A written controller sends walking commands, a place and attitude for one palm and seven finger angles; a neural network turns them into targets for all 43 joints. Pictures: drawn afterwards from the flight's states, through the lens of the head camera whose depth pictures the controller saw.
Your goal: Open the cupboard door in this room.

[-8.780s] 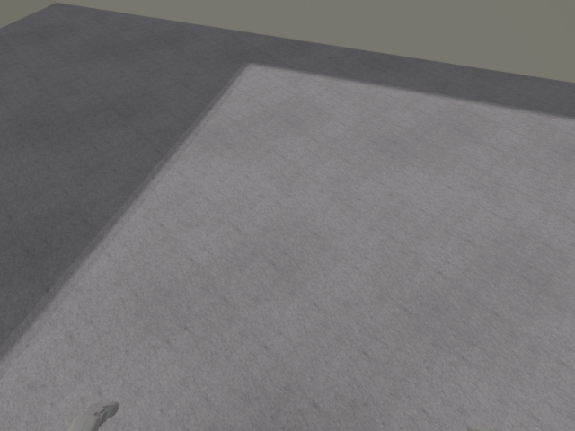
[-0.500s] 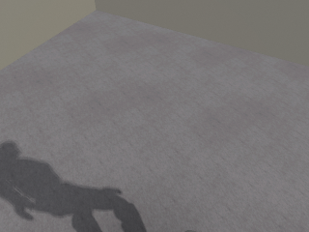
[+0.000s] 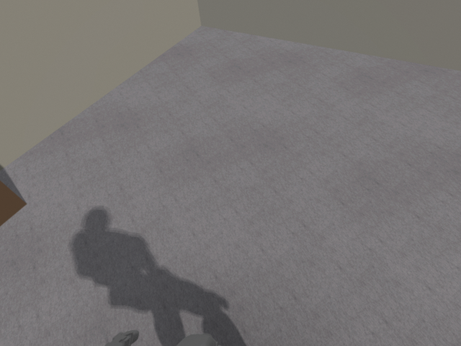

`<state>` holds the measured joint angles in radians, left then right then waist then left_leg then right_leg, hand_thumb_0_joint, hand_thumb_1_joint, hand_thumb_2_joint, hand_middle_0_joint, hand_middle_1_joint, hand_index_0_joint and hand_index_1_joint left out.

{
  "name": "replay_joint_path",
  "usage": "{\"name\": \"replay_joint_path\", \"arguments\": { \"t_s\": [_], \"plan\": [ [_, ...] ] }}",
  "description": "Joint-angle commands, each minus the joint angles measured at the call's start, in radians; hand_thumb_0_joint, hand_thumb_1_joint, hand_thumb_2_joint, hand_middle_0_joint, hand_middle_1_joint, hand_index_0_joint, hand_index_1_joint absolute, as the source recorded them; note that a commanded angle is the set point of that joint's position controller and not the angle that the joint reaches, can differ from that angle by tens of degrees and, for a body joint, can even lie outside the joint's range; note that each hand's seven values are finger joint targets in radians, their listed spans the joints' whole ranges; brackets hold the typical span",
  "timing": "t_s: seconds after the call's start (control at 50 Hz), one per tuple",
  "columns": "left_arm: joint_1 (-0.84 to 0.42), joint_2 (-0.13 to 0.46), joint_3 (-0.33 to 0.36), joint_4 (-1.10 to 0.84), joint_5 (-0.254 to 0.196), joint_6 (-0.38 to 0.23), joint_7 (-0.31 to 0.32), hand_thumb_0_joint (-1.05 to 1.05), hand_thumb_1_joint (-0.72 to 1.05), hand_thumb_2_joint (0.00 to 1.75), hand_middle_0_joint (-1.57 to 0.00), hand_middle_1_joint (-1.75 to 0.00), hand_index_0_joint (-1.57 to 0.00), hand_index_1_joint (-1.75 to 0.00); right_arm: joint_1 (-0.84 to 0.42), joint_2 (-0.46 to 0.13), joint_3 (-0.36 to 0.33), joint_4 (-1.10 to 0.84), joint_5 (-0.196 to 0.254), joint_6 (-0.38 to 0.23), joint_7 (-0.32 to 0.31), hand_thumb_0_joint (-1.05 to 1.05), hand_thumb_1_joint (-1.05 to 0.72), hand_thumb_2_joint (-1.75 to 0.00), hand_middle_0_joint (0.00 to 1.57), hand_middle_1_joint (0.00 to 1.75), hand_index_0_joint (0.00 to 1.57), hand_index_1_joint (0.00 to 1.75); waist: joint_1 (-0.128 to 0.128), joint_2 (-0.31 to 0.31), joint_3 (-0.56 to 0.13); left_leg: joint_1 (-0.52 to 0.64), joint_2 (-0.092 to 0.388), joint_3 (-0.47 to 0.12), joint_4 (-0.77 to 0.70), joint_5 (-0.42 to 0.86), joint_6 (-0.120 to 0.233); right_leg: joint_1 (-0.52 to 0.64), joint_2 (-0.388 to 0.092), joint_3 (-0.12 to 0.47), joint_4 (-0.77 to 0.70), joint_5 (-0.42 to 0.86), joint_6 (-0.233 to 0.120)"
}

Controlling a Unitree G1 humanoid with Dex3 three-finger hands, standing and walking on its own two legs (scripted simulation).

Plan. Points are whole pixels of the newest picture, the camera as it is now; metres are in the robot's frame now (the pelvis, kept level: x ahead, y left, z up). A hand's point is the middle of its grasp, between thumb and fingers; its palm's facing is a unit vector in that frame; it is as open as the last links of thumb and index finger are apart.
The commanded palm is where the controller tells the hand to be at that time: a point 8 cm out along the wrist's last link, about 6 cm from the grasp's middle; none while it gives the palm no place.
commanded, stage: turn or walk to find it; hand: left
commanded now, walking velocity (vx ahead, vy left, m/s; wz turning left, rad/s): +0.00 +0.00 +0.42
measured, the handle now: out of the picture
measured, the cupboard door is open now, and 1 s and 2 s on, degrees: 0 0 0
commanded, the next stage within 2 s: stand and wait in 1.14 s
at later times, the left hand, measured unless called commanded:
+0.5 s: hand out of the picture -0.07 +0.26 -0.18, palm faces +0.28 -0.93 -0.25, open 7.4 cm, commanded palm none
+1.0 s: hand out of the picture -0.06 +0.20 -0.14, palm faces +0.43 -0.86 -0.28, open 7.4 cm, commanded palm none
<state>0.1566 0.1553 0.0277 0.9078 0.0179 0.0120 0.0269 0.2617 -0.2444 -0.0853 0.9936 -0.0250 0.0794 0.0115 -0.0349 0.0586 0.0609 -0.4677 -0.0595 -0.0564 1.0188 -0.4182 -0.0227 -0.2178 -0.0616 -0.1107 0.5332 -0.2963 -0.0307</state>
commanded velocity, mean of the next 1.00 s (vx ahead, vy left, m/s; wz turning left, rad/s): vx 0.00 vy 0.00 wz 0.42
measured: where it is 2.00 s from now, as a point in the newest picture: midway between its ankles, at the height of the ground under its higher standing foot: outside the picture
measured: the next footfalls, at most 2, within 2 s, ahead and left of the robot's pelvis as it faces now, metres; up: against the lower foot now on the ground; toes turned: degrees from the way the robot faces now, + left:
left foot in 0.36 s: -0.02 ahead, +0.15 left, +0.00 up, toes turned +15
right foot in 0.82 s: +0.02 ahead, -0.08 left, +0.00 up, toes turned +17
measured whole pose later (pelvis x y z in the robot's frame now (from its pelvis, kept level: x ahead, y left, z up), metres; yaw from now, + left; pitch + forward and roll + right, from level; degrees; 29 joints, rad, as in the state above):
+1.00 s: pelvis -0.06 -0.01 +0.00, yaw +26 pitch -1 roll +2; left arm 0.19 0.15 0.03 0.92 0.02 0.01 0.03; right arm 0.25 -0.25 -0.09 0.99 -0.03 0.08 0.02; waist -0.03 0.06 0.06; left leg -0.51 -0.03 -0.05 1.16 -0.36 -0.04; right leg -0.21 -0.07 -0.14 0.50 -0.28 -0.03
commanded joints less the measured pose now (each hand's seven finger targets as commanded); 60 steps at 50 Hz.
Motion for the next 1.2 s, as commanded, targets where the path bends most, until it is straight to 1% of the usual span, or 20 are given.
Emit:
{"name": "replay_joint_path", "arguments": {
  "t_s": [0.0,0.12,0.22,0.3,0.32,0.34,0.36,0.38,0.42,0.5,0.66,0.76,0.78,0.8,0.82,0.84,0.86,0.92,1.04,1.18],
  "plan": [
    [-0.029,0.178,0.046,-0.070,-0.001,-0.023,0.008,0.00,0.90,0.90,-0.20,-0.30,-0.20,-0.30,0.022,-0.061,-0.021,-0.048,0.001,-0.018,0.006,0.00,-0.90,-0.90,0.20,0.30,0.20,0.30,0.000,-0.198,0.008,-0.087,0.071,0.001,0.214,0.082,-0.033,-0.014,-0.227,0.125,-0.257,0.153,-0.055],
    [0.078,0.208,0.055,-0.028,0.007,-0.023,0.009,0.00,0.90,0.90,-0.20,-0.30,-0.20,-0.30,-0.050,-0.055,-0.010,-0.063,0.003,-0.018,0.004,0.00,-0.90,-0.90,0.20,0.30,0.20,0.30,0.053,-0.223,-0.017,-0.069,0.101,0.043,0.057,0.029,-0.058,0.087,-0.271,0.103,-0.236,0.223,-0.087],
    [0.134,0.249,0.070,0.002,0.016,-0.017,0.007,0.00,0.90,0.90,-0.20,-0.30,-0.20,-0.30,-0.111,-0.035,0.011,-0.082,0.015,-0.039,0.000,0.00,-0.90,-0.90,0.20,0.30,0.20,0.30,0.090,-0.267,-0.082,0.029,0.099,0.108,-0.228,-0.060,-0.046,0.173,-0.305,0.075,-0.136,0.468,-0.116],
    [0.099,0.252,0.073,0.015,0.004,-0.006,0.003,0.00,0.90,0.90,-0.20,-0.30,-0.20,-0.30,-0.023,-0.052,0.011,-0.062,0.018,-0.058,-0.004,0.00,-0.90,-0.90,0.20,0.30,0.20,0.30,0.033,-0.222,-0.127,0.265,0.086,0.142,-0.567,0.177,-0.022,0.083,-0.273,-0.005,0.015,0.442,-0.033],
    [0.109,0.220,0.067,0.003,-0.005,0.002,0.001,0.00,0.90,0.90,-0.20,-0.30,-0.20,-0.30,0.016,-0.106,0.001,-0.056,0.014,-0.069,-0.004,0.00,-0.90,-0.90,0.20,0.30,0.20,0.30,0.007,-0.076,-0.157,0.414,0.156,0.057,-0.662,0.324,0.003,-0.044,-0.220,-0.049,0.151,0.288,0.022],
    [0.107,0.152,0.050,-0.032,-0.011,0.009,-0.005,0.00,0.90,0.90,-0.20,-0.30,-0.20,-0.30,0.041,-0.203,-0.021,-0.059,0.006,-0.074,-0.010,0.00,-0.90,-0.90,0.20,0.30,0.20,0.30,-0.007,0.227,-0.136,0.517,0.405,-0.267,-0.685,0.644,0.107,-0.325,-0.083,-0.085,0.343,-0.207,0.101],
    [0.035,0.148,0.038,-0.049,-0.002,0.021,0.000,0.00,0.90,0.90,-0.20,-0.30,-0.20,-0.30,0.078,-0.244,-0.028,-0.044,0.006,-0.062,-0.016,0.00,-0.90,-0.90,0.20,0.30,0.20,0.30,-0.038,0.203,-0.123,0.423,0.482,-0.280,-0.692,0.738,0.194,-0.313,-0.061,0.002,0.475,-0.356,0.100],
    [0.018,0.160,0.045,-0.045,-0.001,0.028,-0.001,0.00,0.90,0.90,-0.20,-0.30,-0.20,-0.30,0.048,-0.216,-0.019,-0.044,0.002,-0.060,-0.020,0.00,-0.90,-0.90,0.20,0.30,0.20,0.30,-0.024,0.128,-0.092,0.348,0.450,-0.227,-0.707,0.596,0.209,-0.291,-0.071,0.048,0.532,-0.309,0.088],
    [0.013,0.170,0.053,-0.019,0.001,0.032,-0.009,0.00,0.90,0.90,-0.20,-0.30,-0.20,-0.30,-0.060,-0.168,-0.006,-0.072,0.001,-0.063,-0.032,0.00,-0.90,-0.90,0.20,0.30,0.20,0.30,0.006,0.168,-0.029,0.293,0.362,-0.180,-0.717,0.485,0.181,-0.330,-0.072,0.075,0.581,-0.194,0.096],
    [0.058,0.169,0.050,0.009,-0.001,0.025,-0.017,0.00,0.90,0.90,-0.20,-0.30,-0.20,-0.30,-0.078,-0.153,0.005,-0.088,0.008,-0.074,-0.032,0.00,-0.90,-0.90,0.20,0.30,0.20,0.30,0.029,0.072,-0.049,0.324,0.293,-0.120,-0.704,0.566,0.164,-0.304,-0.047,0.076,0.570,-0.100,0.110],
    [-0.004,0.143,0.042,-0.040,-0.007,0.021,-0.007,0.00,0.90,0.90,-0.20,-0.30,-0.20,-0.30,-0.038,-0.161,-0.014,-0.093,-0.001,-0.064,-0.027,0.00,-0.90,-0.90,0.20,0.30,0.20,0.30,0.001,0.073,-0.085,0.343,0.304,-0.246,-0.679,0.531,0.204,-0.239,-0.012,0.090,0.347,-0.162,0.112],
    [0.086,0.147,0.044,-0.025,-0.013,0.002,-0.004,0.00,0.90,0.90,-0.20,-0.30,-0.20,-0.30,-0.072,-0.152,-0.020,-0.109,0.002,-0.056,-0.021,0.00,-0.90,-0.90,0.20,0.30,0.20,0.30,0.049,0.073,-0.119,0.197,0.229,-0.261,-0.596,0.490,0.152,0.029,0.032,0.058,-0.018,0.018,0.093],
    [0.128,0.170,0.050,-0.018,-0.010,-0.005,0.000,0.00,0.90,0.90,-0.20,-0.30,-0.20,-0.30,-0.080,-0.132,-0.019,-0.113,0.009,-0.056,-0.018,0.00,-0.90,-0.90,0.20,0.30,0.20,0.30,0.070,0.021,-0.137,0.120,0.185,-0.228,-0.542,0.387,0.109,0.140,-0.006,0.082,-0.138,0.098,0.087],
    [0.147,0.246,0.065,-0.019,0.005,-0.015,0.007,0.00,0.90,0.90,-0.20,-0.30,-0.20,-0.30,-0.064,-0.073,-0.012,-0.123,0.019,-0.056,-0.011,0.00,-0.90,-0.90,0.20,0.30,0.20,0.30,0.079,-0.183,-0.150,-0.056,0.086,-0.129,-0.386,0.176,0.046,0.273,-0.188,0.265,-0.233,0.054,0.030],
    [0.141,0.309,0.078,-0.034,0.012,-0.016,0.010,0.00,0.90,0.90,-0.20,-0.30,-0.20,-0.30,-0.096,-0.048,-0.008,-0.154,0.015,-0.055,-0.012,0.00,-0.90,-0.90,0.20,0.30,0.20,0.30,0.096,-0.373,-0.095,-0.151,-0.019,0.002,-0.155,-0.137,-0.005,0.202,-0.404,0.474,-0.278,0.132,-0.087],
    [0.116,0.295,0.070,-0.051,0.004,-0.010,0.011,0.00,0.90,0.90,-0.20,-0.30,-0.20,-0.30,-0.102,-0.092,-0.020,-0.149,0.006,-0.044,-0.010,0.00,-0.90,-0.90,0.20,0.30,0.20,0.30,0.086,-0.259,-0.087,-0.106,0.023,-0.042,0.016,-0.142,0.002,0.069,-0.419,0.418,-0.283,0.115,-0.135],
    [0.043,0.257,0.072,-0.063,0.001,-0.016,0.015,0.00,0.90,0.90,-0.20,-0.30,-0.20,-0.30,-0.070,-0.094,-0.024,-0.122,0.000,-0.029,-0.008,0.00,-0.90,-0.90,0.20,0.30,0.20,0.30,0.050,-0.327,-0.040,-0.108,0.051,-0.076,0.100,-0.091,0.004,-0.021,-0.365,0.371,-0.319,-0.014,-0.113],
    [-0.041,0.185,0.046,-0.083,-0.003,-0.019,0.008,0.00,0.90,0.90,-0.20,-0.30,-0.20,-0.30,0.004,-0.069,-0.023,-0.061,-0.003,-0.018,0.006,0.00,-0.90,-0.90,0.20,0.30,0.20,0.30,-0.005,-0.196,0.015,-0.090,0.065,-0.015,0.221,0.069,-0.020,-0.053,-0.235,0.170,-0.279,0.074,-0.047],
    [0.071,0.194,0.049,-0.040,0.002,-0.026,0.011,0.00,0.90,0.90,-0.20,-0.30,-0.20,-0.30,-0.032,-0.061,-0.013,-0.057,0.001,-0.017,0.004,0.00,-0.90,-0.90,0.20,0.30,0.20,0.30,0.042,-0.212,-0.023,-0.102,0.099,0.022,0.142,0.073,-0.057,0.082,-0.261,0.108,-0.245,0.197,-0.075],
    [0.152,0.245,0.063,0.015,0.017,-0.019,0.006,0.00,0.90,0.90,-0.20,-0.30,-0.20,-0.30,-0.112,-0.027,0.016,-0.071,0.016,-0.039,-0.004,0.00,-0.90,-0.90,0.20,0.30,0.20,0.30,0.096,-0.262,-0.076,0.049,0.090,0.105,-0.228,-0.058,-0.039,0.145,-0.298,0.093,-0.155,0.444,-0.117]
  ]
}}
